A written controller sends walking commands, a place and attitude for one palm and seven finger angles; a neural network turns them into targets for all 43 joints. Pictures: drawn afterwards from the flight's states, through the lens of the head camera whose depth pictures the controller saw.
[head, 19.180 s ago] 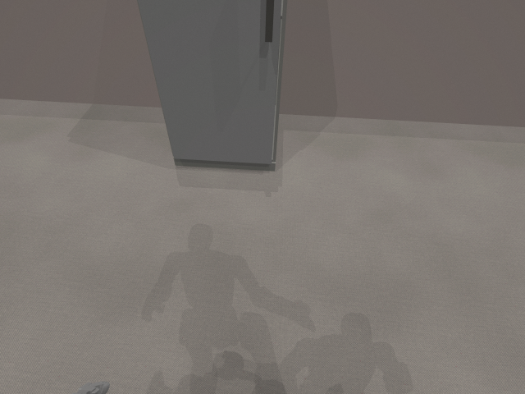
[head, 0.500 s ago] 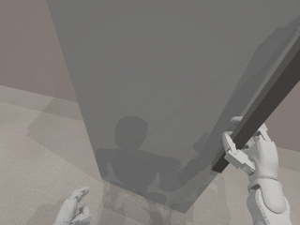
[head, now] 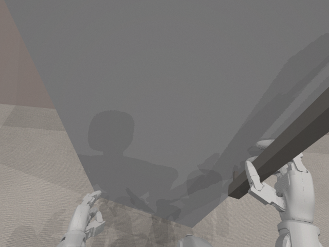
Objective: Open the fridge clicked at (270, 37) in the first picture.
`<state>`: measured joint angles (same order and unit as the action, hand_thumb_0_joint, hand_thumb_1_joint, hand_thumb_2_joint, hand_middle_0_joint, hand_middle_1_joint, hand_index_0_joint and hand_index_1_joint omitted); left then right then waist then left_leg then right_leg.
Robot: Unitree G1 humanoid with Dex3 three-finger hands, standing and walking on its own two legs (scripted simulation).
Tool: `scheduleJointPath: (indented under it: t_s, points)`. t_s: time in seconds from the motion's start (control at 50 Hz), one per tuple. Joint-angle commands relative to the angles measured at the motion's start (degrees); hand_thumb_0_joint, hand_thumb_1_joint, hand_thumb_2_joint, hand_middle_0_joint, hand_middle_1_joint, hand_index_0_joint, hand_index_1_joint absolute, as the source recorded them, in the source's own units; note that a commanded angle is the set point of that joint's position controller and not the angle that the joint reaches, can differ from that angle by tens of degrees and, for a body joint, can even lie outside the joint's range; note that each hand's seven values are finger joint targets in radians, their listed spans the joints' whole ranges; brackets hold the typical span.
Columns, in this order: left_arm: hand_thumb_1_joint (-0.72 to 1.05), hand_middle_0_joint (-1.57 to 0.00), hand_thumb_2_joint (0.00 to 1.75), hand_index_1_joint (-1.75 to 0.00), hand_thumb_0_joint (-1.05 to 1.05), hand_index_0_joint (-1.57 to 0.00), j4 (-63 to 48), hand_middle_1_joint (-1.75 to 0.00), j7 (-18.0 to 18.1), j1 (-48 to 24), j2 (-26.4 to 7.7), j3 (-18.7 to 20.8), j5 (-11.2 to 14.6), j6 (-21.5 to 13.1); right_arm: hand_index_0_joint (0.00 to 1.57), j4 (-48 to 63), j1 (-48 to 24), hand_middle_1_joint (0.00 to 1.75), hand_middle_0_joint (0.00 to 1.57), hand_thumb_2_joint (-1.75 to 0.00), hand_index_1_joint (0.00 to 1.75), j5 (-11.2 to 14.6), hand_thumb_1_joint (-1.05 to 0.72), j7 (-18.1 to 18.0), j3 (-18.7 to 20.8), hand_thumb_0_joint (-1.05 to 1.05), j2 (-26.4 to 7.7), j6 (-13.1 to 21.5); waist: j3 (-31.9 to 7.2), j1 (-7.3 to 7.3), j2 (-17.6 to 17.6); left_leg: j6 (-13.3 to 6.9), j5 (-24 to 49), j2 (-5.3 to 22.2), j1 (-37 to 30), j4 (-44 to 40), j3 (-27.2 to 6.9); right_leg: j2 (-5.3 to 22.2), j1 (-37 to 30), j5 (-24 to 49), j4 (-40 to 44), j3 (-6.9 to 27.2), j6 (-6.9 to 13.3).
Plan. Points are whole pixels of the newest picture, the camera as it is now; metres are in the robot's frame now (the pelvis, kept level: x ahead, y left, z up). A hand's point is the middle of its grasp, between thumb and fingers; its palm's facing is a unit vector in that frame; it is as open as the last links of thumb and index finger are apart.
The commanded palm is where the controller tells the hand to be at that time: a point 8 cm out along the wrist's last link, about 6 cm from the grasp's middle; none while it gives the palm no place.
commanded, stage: walk backward, drawing the door open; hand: right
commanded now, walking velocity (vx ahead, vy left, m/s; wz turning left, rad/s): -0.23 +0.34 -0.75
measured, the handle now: (284, 136) +0.28 -0.16 +0.21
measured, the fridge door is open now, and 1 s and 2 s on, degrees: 14 46 71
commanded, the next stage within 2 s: stop walking and hold the door back in 1.48 s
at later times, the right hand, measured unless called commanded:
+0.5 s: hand (233, 243) +0.13 -0.08 +0.14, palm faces +0.48 +0.84 -0.25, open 7.2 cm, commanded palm +0.07 -0.10 +0.14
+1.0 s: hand out of the picture +0.02 +0.04 +0.13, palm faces +0.83 +0.47 -0.32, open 7.3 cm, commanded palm -0.04 +0.04 +0.14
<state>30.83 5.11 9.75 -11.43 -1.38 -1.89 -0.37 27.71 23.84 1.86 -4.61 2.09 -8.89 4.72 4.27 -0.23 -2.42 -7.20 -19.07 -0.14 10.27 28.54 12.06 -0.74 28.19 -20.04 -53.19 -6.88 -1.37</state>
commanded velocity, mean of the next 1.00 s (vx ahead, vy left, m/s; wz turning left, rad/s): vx -0.21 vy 0.29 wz -0.74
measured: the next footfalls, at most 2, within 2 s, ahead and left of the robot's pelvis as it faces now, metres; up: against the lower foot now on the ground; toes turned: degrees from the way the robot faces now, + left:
right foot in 0.08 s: +0.10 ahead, -0.09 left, +0.00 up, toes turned -8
left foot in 0.40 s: +0.01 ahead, +0.25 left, +0.00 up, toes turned -16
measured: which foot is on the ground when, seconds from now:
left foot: down 0.00-0.08, up 0.10-0.38, down 0.40-0.64, up 0.66-0.94, down 0.96-1.00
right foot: up 0.00-0.06, down 0.08-0.40, up 0.42-0.62, down 0.64-0.96, up 0.98-1.00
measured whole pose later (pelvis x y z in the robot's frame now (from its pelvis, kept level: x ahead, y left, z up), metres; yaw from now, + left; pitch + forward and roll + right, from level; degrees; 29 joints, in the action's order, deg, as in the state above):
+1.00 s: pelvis -0.03 +0.36 -0.02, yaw -42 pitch +0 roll +1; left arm 36.4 3.6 10.5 -9.3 0.6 -1.1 -8.2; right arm 24.0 16.0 2.4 -6.3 13.0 -15.3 2.7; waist 5.1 -0.1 -3.7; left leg 1.2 -16.9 1.1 17.8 35.4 2.5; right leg 6.3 28.7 -22.9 -45.3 9.6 -3.9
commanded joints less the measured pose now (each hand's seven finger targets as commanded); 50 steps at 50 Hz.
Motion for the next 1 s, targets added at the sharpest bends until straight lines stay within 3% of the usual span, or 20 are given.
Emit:
scheduleJointPath:
  t_s: [0.0,0.02,0.04,0.06,0.1,0.2,0.28,0.34,0.4,0.48,0.58,0.6,0.62,0.64,0.66,0.76,0.84,0.9,0.94,0.98]
  points:
    - [0.9,-0.2,0.9,-0.3,0.0,-0.2,-8.36,-0.3,1.27,-4.43,-2.45,1.24,0.34,-4.08,0.45,16.68,-5.85,1.4,0.45,-0.9,1.4,-1.56,-0.9,-0.58,2.95,0.0,-7.01,5.27,-13.11,0.41,8.74,6.82,45.31,10.99,-0.05,0.51,-1.61,0.5,-13.44,8.11,15.47,-3.65,1.24]
    - [0.9,-0.2,0.9,-0.3,0.0,-0.2,-8.05,-0.3,1.36,-2.78,-2.12,1.13,0.38,-4.78,0.45,17.51,-5.58,1.4,0.45,-0.9,1.4,-1.58,-0.9,-0.6,1.79,0.0,-6.13,5.92,-14.34,1.96,5.93,9.45,42.87,8.16,5.0,8.44,-1.29,1.6,-22.22,13.82,24.83,-1.87,2.43]
    - [0.9,-0.2,0.9,-0.3,0.0,-0.2,-7.62,-0.3,1.49,-1.27,-3.75,1.68,0.44,-5.46,0.45,18.18,-6.84,1.4,0.45,-0.9,1.4,-1.28,-0.9,-0.93,1.53,0.0,-6.75,6.89,-16.13,3.84,-2.06,14.7,28.16,3.23,14.38,25.96,-2.34,11.57,-33.11,34.46,34.91,13.69,7.95]
    - [0.9,-0.2,0.9,-0.3,0.0,-0.2,-7.25,-0.3,0.58,-2.57,-5.06,2.31,-0.81,-6.33,0.45,17.68,-7.82,1.4,0.45,-0.9,1.4,-1.57,-0.9,-1.32,2.22,0.0,-6.91,7.96,-18.22,0.87,-9.32,15.16,-12.53,-2.18,24.1,44.39,-9.91,28.27,-37.17,53.28,38.23,39.0,16.33]
    - [0.9,-0.2,0.9,-0.3,0.0,-0.2,-7.94,-0.3,-0.9,-5.55,-4.51,4.1,-1.39,-7.72,0.45,20.42,-8.02,1.4,0.45,-0.9,1.4,-3.46,-0.9,-1.68,5.96,0.0,-10.66,8.01,-14.53,1.4,-5.04,10.73,-14.16,-1.72,23.48,50.43,-17.89,28.67,-24.91,40.05,39.02,45.69,15.62]
    - [0.9,-0.2,0.9,-0.3,0.0,-0.2,-4.29,-0.3,-0.57,-6.97,-4.42,3.34,-0.47,-9.32,0.45,19.36,-11.95,1.4,0.45,-0.9,1.4,-2.74,-0.9,-1.94,4.12,0.0,-7.99,5.44,-10.9,-0.38,-7.41,9.36,-1.44,-1.5,4.33,24.85,-13.63,13.97,-6.56,-1.7,42.92,19.63,5.42]
    - [0.9,-0.2,0.9,-0.3,0.0,-0.2,-4.7,-0.3,-0.64,-5.98,-4.63,3.68,0.34,-10.22,0.45,16.87,-11.53,1.4,0.45,-0.9,1.4,-1.75,-0.9,-2.76,5.09,0.0,-8.11,3.79,-12.54,0.23,-20.8,9.41,-9.11,-6.8,-4.77,9.21,-5.71,9.91,-4.2,-11.22,47.32,19.34,2.62]
    - [0.9,-0.2,0.9,-0.3,0.0,-0.2,-4.05,-0.3,-0.77,-5.56,-2.64,3.46,0.86,-10.5,0.45,18.18,-12.09,1.4,0.45,-0.9,1.4,-1.18,-0.9,-2.44,6.88,0.0,-10.64,4.33,-11.27,0.76,-10.76,7.19,-3.45,-3.63,-3.73,-12.12,-6.68,1.57,-5.87,-9.11,33.68,11.68,-0.29]
    - [0.9,-0.2,0.9,-0.3,0.0,-0.2,-1.81,-0.3,-0.27,-6.14,-0.62,3.91,0.33,-8.8,0.45,18.47,-13.27,1.4,0.45,-0.9,1.4,-1.66,-0.9,-3.4,12.34,0.0,-15.92,3.54,-15.05,-0.61,12.8,-4.67,-1.58,19.12,13.44,-18.05,-23.98,-4.32,-5.48,-9.3,-14.44,4.37,-2.73]
    - [0.9,-0.2,0.9,-0.3,0.0,-0.2,-2.87,-0.3,1.9,-6.54,-0.44,2.8,-0.26,-9.46,0.45,13.83,-12.02,1.4,0.45,-0.9,1.4,-1.61,-0.9,-0.52,10.43,0.0,-11.79,5.2,-9.74,-0.3,11.01,-3.83,35.47,16.11,-2.77,-5.24,-8.77,2.96,2.66,-11.09,-7.88,3.1,-1.49]
    - [0.9,-0.2,0.9,-0.3,0.0,-0.2,-3.79,-0.3,3.3,0.79,-1.73,3.29,-1.07,-10.6,0.45,15.03,-12.44,1.4,0.45,-0.9,1.4,-0.96,-0.9,-0.09,8.48,0.0,-10.46,6.24,-17.18,2.97,7.59,1.62,44.89,9.93,-0.07,14.63,-4.75,0.88,-18.88,7.82,29.0,-2.03,0.08]
    - [0.9,-0.2,0.9,-0.3,0.0,-0.2,-4.35,-0.3,3.35,2.07,-4.04,4.51,-0.84,-10.33,0.45,14.59,-12.82,1.4,0.45,-0.9,1.4,-0.54,-0.9,-0.05,6.94,0.0,-9.81,6.3,-17.67,4.53,-0.14,6.92,26.48,6.41,15.48,26.61,-2.48,10.69,-35.5,31.93,33.19,10.0,3.31]
    - [0.9,-0.2,0.9,-0.3,0.0,-0.2,-4.84,-0.3,2.29,0.1,-6.4,5.23,-1.24,-10.74,0.45,16.85,-14.65,1.4,0.45,-0.9,1.4,-0.39,-0.9,0.2,7.07,0.0,-9.71,7.69,-18.91,2.17,-12.38,12.29,-11.36,0.06,32.07,39.77,-7.47,30.69,-45.8,65.95,33.9,36.59,13.2]
    - [0.9,-0.2,0.9,-0.3,0.0,-0.2,-3.85,-0.3,0.49,0.23,-6.97,5.07,-1.69,-10.73,0.45,14.93,-14.42,1.4,0.45,-0.9,1.4,-3.14,-0.9,0.03,8.31,0.0,-11.02,9.15,-16.79,2.18,-4.54,10.53,-16.19,0.46,34.17,44.54,-14.59,32.97,-44.18,67.3,32.51,38.45,15.18]
    - [0.9,-0.2,0.9,-0.3,0.0,-0.2,-4.06,-0.3,0.34,-2.47,-6.13,5.38,-1.31,-10.98,0.45,19.02,-16.51,1.4,0.45,-0.9,1.4,-2.6,-0.9,1.03,8.39,0.0,-12.1,9.13,-16.18,2.75,-7.67,10.65,-13.39,2.03,34.66,45.03,-17.02,30.8,-38.45,57.45,32.99,40.31,13.8]
    - [0.9,-0.2,0.9,-0.3,0.0,-0.2,-2.1,-0.3,-0.13,-3.31,-5.86,5.22,0.29,-11.37,0.45,14.36,-16.82,1.4,0.45,-0.9,1.4,-1.7,-0.9,0.12,8.96,0.0,-9.66,6.35,-10.44,0.26,-10.98,10.76,2.98,1.99,12.89,29.01,-13.45,17.03,-13.59,19.47,36.36,15.59,6.54]
    - [0.9,-0.2,0.9,-0.3,0.0,-0.2,-4.08,-0.3,-0.4,-4.72,-5.86,4.69,1.46,-11.06,0.45,12.15,-15.57,1.4,0.45,-0.9,1.4,-0.78,-0.9,-1.37,12.39,0.0,-11.82,5.11,-8.59,0.11,-17.19,11.2,-2.73,-1.54,0.34,17.83,-8.33,15.18,-1.36,-7.24,41.12,17.71,6.99]
    - [0.9,-0.2,0.9,-0.3,0.0,-0.2,-3.83,-0.3,-0.82,-4.0,-4.96,5.04,1.57,-11.01,0.45,13.26,-14.85,1.4,0.45,-0.9,1.4,-0.71,-0.9,-2.21,15.64,0.0,-14.77,5.03,-10.44,-0.57,-9.63,10.61,-0.37,-2.69,-6.83,-2.46,-5.99,7.4,-0.09,-10.11,29.25,13.04,2.86]
    - [0.9,-0.2,0.9,-0.3,0.0,-0.2,-3.25,-0.3,-0.86,-4.84,-0.84,3.99,1.39,-10.11,0.45,16.53,-16.49,1.4,0.45,-0.9,1.4,-1.04,-0.9,-2.86,19.26,0.0,-20.62,4.95,-10.5,-0.37,15.23,2.45,-3.11,16.78,2.55,-16.5,-25.06,-2.55,3.46,-12.42,-5.87,4.16,-2.31]
    - [0.9,-0.2,0.9,-0.3,0.0,-0.2,-2.08,-0.3,0.02,-4.7,-2.65,5.75,0.52,-10.47,0.45,11.8,-13.27,1.4,0.45,-0.9,1.4,-1.2,-0.9,-2.53,19.79,0.0,-20.18,4.98,-12.25,-0.31,18.17,-3.07,2.8,23.41,4.77,-13.93,-30.78,-0.34,7.45,-14.19,-29.46,9.52,-1.61]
